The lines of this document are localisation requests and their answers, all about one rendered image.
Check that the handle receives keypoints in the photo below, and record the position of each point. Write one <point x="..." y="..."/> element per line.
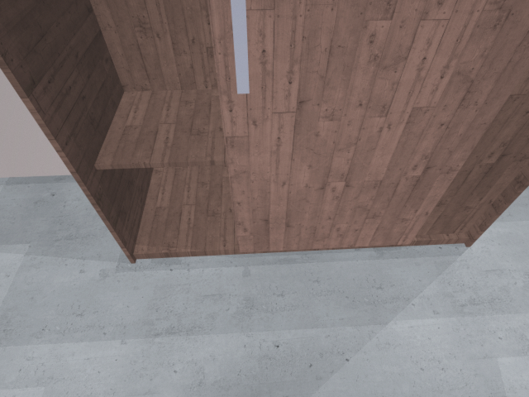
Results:
<point x="238" y="15"/>

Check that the wardrobe door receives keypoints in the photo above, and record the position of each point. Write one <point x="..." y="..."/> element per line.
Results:
<point x="500" y="155"/>
<point x="360" y="112"/>

